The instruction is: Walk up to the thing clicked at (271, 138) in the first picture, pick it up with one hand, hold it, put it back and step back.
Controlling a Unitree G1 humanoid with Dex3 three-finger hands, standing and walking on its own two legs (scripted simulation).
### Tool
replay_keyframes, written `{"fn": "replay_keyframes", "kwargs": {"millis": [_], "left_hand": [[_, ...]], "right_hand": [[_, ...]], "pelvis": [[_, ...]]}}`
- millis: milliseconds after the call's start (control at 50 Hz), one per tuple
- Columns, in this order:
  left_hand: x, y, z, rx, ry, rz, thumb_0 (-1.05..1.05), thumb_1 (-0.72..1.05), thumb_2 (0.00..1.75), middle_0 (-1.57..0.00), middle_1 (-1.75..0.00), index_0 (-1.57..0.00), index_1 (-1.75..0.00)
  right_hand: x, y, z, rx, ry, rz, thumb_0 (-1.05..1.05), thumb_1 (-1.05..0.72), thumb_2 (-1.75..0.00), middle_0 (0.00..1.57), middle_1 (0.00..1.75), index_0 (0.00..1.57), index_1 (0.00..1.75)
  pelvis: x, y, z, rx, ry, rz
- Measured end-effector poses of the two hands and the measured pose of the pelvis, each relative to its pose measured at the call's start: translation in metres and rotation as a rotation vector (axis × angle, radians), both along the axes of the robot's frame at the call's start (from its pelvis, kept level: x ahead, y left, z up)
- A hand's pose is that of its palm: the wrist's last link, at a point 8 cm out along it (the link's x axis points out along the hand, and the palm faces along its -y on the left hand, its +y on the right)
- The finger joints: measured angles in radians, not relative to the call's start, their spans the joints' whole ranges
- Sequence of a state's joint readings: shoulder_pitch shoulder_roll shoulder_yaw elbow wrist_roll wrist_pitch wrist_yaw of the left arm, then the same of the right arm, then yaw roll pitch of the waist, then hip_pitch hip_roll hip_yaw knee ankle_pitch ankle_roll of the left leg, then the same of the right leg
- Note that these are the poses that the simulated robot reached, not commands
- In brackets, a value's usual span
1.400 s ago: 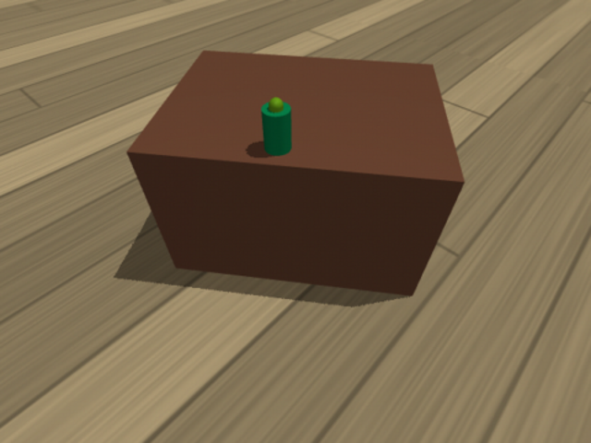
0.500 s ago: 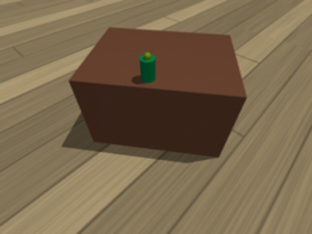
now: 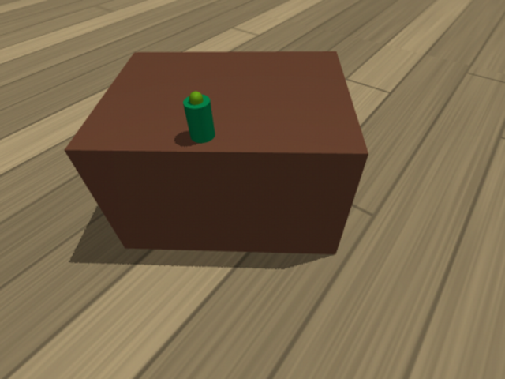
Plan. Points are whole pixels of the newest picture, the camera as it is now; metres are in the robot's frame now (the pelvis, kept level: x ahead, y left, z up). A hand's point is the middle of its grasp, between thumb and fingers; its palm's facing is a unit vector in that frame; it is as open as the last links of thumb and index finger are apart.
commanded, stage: walk up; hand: left
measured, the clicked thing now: (199, 115) +0.89 +0.19 -0.08
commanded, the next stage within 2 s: none
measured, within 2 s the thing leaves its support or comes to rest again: neither
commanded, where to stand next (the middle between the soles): +0.49 +0.00 m, yaw -3 degrees
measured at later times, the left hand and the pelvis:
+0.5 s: hand (115, 356) +0.22 +0.28 -0.16, palm faces -0.07 -0.94 -0.34, open 7.4 cm; pelvis +0.18 +0.01 -0.01, yaw -2 degrees
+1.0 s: hand (150, 247) +0.43 +0.25 -0.12, palm faces -0.07 -0.90 -0.42, open 7.4 cm; pelvis +0.35 -0.03 +0.00, yaw -3 degrees
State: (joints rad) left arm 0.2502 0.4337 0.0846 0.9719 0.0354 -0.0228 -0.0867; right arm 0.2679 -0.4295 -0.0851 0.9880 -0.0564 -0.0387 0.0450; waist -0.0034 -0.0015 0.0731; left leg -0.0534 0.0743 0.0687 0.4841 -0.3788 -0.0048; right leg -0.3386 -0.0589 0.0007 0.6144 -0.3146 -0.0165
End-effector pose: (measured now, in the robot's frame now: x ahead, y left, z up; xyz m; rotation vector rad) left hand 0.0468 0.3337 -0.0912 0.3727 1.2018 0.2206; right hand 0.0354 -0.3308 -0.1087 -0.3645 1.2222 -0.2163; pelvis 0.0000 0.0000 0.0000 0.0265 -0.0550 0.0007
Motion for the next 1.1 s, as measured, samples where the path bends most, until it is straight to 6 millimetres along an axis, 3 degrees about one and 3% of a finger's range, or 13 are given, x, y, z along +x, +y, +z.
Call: {"fn": "replay_keyframes", "kwargs": {"millis": [40,100,220,340,440,560,680,800,860,960,1100], "left_hand": [[0.010,-0.005,-0.004,0.030,-0.025,0.000,0.01,0.91,0.90,-0.20,-0.30,-0.20,-0.30],[0.016,-0.016,-0.004,0.032,-0.035,0.026,0.01,0.91,0.90,-0.20,-0.30,-0.20,-0.30],[0.032,-0.034,-0.001,-0.012,0.003,0.041,0.01,0.91,0.90,-0.21,-0.30,-0.20,-0.30],[0.073,-0.029,-0.014,-0.050,0.008,0.031,0.01,0.90,0.90,-0.21,-0.30,-0.20,-0.30],[0.128,-0.014,-0.033,-0.061,0.014,-0.002,0.01,0.91,0.90,-0.21,-0.30,-0.20,-0.30],[0.212,-0.012,-0.021,-0.060,-0.045,-0.077,0.01,0.91,0.90,-0.20,-0.30,-0.20,-0.30],[0.287,-0.020,-0.002,-0.037,-0.083,-0.141,0.01,0.91,0.90,-0.20,-0.30,-0.20,-0.30],[0.350,-0.036,0.004,0.032,-0.158,-0.159,0.01,0.91,0.90,-0.20,-0.30,-0.20,-0.30],[0.364,-0.044,0.009,0.034,-0.183,-0.135,0.01,0.91,0.90,-0.20,-0.30,-0.20,-0.30],[0.373,-0.049,0.016,0.025,-0.148,-0.112,0.01,0.91,0.90,-0.21,-0.30,-0.20,-0.30],[0.389,-0.030,0.000,0.011,-0.071,-0.082,0.01,0.90,0.90,-0.21,-0.30,-0.20,-0.30]], "right_hand": [[0.010,-0.016,-0.011,-0.014,0.015,-0.001,0.01,-0.90,-0.90,0.20,0.30,0.20,0.30],[0.035,-0.023,-0.013,-0.008,0.021,0.002,0.01,-0.90,-0.90,0.20,0.30,0.20,0.30],[0.099,-0.014,0.004,0.029,-0.053,0.054,0.01,-0.91,-0.90,0.20,0.30,0.20,0.30],[0.160,0.004,0.015,0.025,-0.086,0.093,0.01,-0.90,-0.90,0.20,0.30,0.20,0.30],[0.211,0.019,0.019,-0.008,-0.177,0.089,0.01,-0.90,-0.90,0.20,0.30,0.20,0.30],[0.228,0.025,0.033,-0.004,-0.191,0.025,0.01,-0.90,-0.90,0.20,0.30,0.20,0.30],[0.234,0.008,0.025,0.004,-0.117,-0.014,0.01,-0.90,-0.90,0.20,0.30,0.20,0.30],[0.257,-0.020,-0.009,0.026,-0.047,-0.051,0.01,-0.90,-0.90,0.20,0.30,0.20,0.30],[0.282,-0.021,-0.016,0.042,-0.024,-0.048,0.01,-0.90,-0.90,0.20,0.30,0.20,0.30],[0.331,-0.015,-0.009,0.070,-0.053,-0.012,0.01,-0.91,-0.90,0.20,0.30,0.20,0.30],[0.393,-0.002,0.003,0.036,-0.063,0.020,0.01,-0.90,-0.90,0.20,0.30,0.20,0.30]], "pelvis": [[0.012,-0.011,-0.011,-0.023,-0.009,0.004],[0.029,-0.019,-0.011,-0.039,-0.019,0.002],[0.068,-0.021,0.002,-0.051,-0.009,-0.007],[0.117,-0.011,0.000,-0.061,0.005,-0.008],[0.158,0.005,-0.011,-0.034,0.000,-0.027],[0.201,0.006,0.001,-0.028,-0.002,-0.048],[0.243,-0.002,0.004,-0.017,0.004,-0.064],[0.292,-0.025,-0.014,-0.025,-0.004,-0.062],[0.310,-0.030,-0.013,-0.024,-0.011,-0.062],[0.341,-0.029,-0.002,-0.032,-0.002,-0.063],[0.384,-0.015,-0.003,-0.041,0.011,-0.062]]}}
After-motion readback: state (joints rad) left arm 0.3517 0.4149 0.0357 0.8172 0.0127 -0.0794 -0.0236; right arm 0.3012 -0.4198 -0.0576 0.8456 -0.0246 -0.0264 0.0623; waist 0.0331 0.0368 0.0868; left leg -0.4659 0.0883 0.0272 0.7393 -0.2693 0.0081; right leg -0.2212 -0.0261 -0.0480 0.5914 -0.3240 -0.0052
